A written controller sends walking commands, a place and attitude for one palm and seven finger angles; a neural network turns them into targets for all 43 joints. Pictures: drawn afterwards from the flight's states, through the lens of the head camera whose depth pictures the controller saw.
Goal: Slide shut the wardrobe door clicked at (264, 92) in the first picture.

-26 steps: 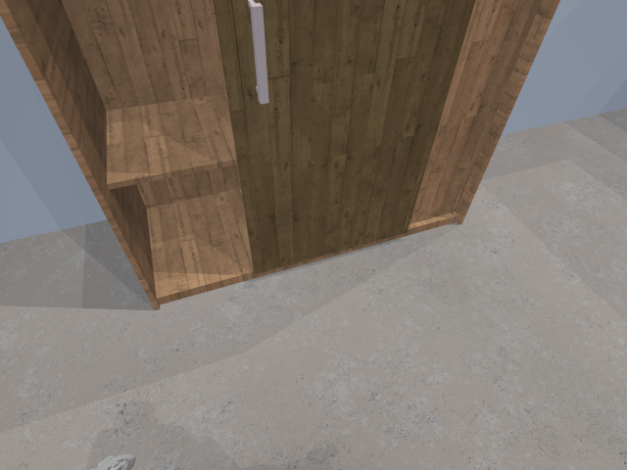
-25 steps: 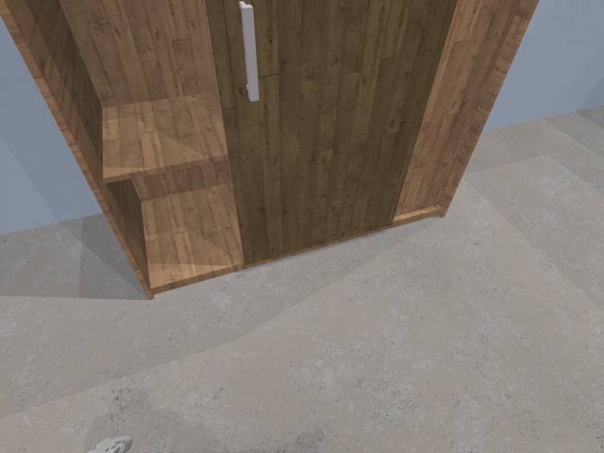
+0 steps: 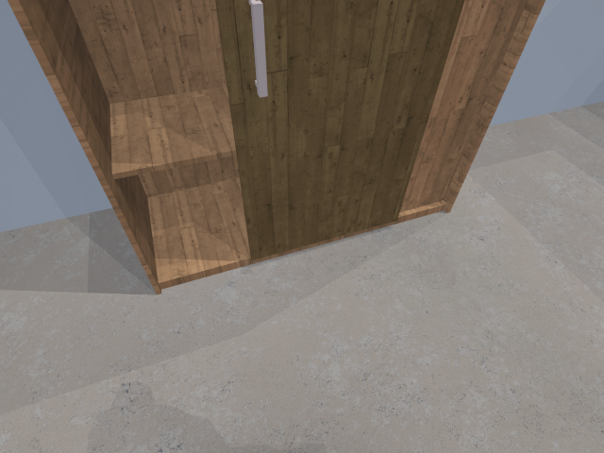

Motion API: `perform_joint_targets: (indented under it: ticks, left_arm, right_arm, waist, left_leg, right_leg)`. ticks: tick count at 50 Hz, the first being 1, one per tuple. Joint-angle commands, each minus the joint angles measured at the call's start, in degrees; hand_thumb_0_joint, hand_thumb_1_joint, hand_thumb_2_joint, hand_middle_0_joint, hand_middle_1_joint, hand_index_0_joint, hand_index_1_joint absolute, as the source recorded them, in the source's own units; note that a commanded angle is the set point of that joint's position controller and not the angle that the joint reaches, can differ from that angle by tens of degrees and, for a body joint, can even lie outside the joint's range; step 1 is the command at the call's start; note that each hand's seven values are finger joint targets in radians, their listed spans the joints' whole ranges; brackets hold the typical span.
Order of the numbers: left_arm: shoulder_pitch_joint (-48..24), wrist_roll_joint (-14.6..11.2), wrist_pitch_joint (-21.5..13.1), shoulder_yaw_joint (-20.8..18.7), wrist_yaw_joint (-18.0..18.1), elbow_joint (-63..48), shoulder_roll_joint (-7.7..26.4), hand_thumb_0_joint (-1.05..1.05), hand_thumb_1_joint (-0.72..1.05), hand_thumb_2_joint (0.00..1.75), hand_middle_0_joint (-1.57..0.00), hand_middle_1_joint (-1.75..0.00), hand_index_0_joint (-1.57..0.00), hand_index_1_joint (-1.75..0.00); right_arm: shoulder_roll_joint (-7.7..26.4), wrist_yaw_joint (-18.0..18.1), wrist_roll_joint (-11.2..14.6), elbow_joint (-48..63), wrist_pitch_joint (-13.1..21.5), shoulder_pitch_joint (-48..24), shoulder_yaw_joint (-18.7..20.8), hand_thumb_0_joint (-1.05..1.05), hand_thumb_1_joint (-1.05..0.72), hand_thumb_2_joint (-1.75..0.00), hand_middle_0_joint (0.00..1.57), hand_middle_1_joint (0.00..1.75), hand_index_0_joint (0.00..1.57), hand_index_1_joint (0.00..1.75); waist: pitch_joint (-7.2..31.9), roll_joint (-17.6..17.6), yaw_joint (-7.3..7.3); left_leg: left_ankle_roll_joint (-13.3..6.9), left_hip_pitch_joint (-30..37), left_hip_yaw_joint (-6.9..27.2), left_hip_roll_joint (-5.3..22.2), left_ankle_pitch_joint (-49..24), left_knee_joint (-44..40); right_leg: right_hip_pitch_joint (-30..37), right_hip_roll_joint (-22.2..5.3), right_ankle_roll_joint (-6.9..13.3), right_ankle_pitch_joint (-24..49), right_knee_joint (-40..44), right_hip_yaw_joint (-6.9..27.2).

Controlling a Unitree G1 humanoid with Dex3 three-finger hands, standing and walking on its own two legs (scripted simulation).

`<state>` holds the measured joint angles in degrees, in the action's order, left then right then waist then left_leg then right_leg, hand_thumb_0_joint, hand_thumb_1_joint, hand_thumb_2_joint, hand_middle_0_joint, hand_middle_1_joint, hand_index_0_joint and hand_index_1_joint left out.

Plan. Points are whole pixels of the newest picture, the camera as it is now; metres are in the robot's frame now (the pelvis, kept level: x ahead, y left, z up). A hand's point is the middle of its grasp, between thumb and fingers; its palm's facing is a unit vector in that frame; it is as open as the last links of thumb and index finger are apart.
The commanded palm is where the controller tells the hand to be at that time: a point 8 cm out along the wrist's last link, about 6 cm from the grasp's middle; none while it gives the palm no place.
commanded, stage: stand and wait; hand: right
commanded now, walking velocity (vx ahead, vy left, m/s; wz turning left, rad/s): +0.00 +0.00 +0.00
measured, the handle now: (257, 49) +0.95 +0.17 +0.12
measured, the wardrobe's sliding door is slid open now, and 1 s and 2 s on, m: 0.37 0.37 0.37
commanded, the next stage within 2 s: look at it before walking up in 0.30 s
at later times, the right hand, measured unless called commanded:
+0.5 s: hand out of the picture +0.08 -0.24 -0.15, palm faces -0.02 +0.94 -0.33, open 7.4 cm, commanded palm none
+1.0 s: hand out of the picture +0.07 -0.25 -0.16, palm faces -0.02 +0.95 -0.33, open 7.4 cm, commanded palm none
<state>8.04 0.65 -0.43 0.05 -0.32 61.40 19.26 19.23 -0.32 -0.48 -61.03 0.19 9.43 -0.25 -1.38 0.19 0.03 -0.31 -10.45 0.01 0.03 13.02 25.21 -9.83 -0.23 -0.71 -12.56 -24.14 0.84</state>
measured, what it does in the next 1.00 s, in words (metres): stands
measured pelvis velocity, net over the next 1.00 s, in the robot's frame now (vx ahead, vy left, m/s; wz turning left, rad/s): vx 0.01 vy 0.00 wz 0.00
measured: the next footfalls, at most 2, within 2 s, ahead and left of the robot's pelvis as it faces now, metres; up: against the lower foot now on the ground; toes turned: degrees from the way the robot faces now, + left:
right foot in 1.86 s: +0.03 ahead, -0.13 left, +0.00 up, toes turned +18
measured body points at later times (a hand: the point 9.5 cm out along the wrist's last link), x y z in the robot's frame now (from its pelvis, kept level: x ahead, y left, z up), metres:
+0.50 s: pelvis +0.00 +0.00 +0.00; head +0.00 +0.00 +0.45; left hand +0.07 +0.29 -0.13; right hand +0.08 -0.29 -0.13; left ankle +0.01 +0.12 -0.74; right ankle +0.01 -0.13 -0.74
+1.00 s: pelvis +0.01 +0.00 +0.00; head +0.01 +0.00 +0.45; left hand +0.09 +0.29 -0.13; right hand +0.08 -0.30 -0.13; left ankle +0.01 +0.12 -0.74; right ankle +0.01 -0.13 -0.74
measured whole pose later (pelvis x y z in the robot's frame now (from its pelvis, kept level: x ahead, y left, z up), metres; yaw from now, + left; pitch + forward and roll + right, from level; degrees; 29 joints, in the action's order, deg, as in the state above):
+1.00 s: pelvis +0.01 +0.00 +0.00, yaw +0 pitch -2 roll +0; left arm 7.1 0.3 -0.7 0.4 -0.3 63.6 18.8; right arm 19.4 -0.2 -0.5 -62.7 0.6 8.7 -0.1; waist -1.7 0.5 0.2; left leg -0.1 -8.2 0.1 0.0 11.8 21.5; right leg -7.8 -0.3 -0.7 -11.6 -20.9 0.7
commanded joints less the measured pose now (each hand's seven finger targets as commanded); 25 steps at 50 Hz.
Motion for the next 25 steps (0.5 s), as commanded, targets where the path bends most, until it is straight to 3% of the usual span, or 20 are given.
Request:
perform_joint_targets:
  ticks: [1, 13, 25]
  left_arm:
    - [-3.4, 0.03, -1.57, -2.42, 0.97, -3.49, 11.27, 0.0, 0.9, 0.9, -0.2, -0.3, -0.2, -0.3]
    - [-2.86, 0.01, -1.47, -2.23, 0.93, -1.98, 11.56, 0.0, 0.9, 0.9, -0.2, -0.3, -0.2, -0.3]
    - [-2.98, -0.04, -1.46, -2.25, 0.96, -1.79, 11.39, 0.0, 0.9, 0.9, -0.2, -0.3, -0.2, -0.3]
  right_arm:
    - [11.92, 0.88, -0.01, 3.68, 1.43, -3.27, 2.43, 0.0, -0.9, -0.9, 0.2, 0.3, 0.2, 0.3]
    - [12.08, 0.87, -0.03, 2.85, 1.36, -3.64, 2.36, 0.0, -0.9, -0.9, 0.2, 0.3, 0.2, 0.3]
    - [12.01, 0.96, -0.12, 2.84, 1.51, -3.69, 2.45, 0.0, -0.9, -0.9, 0.2, 0.3, 0.2, 0.3]
  waist:
    - [3.21, -0.14, 0.14]
    - [1.99, -0.24, 0.04]
    - [2.03, 0.36, 0.05]
  left_leg:
    - [-1.92, 0.95, 6.5, 6.99, -4.36, -5.67]
    - [-1.82, 0.57, 6.75, 6.87, -2.73, -6.97]
    - [-1.77, 1.14, 6.58, 6.99, -5.54, -7.24]
  right_leg:
    - [0.13, -5.84, 2.34, 6.1, 4.27, 4.96]
    - [0.23, -6.0, 2.08, 5.05, 5.52, 5.1]
    - [0.95, -6.16, 1.94, 7.05, 5.67, 5.02]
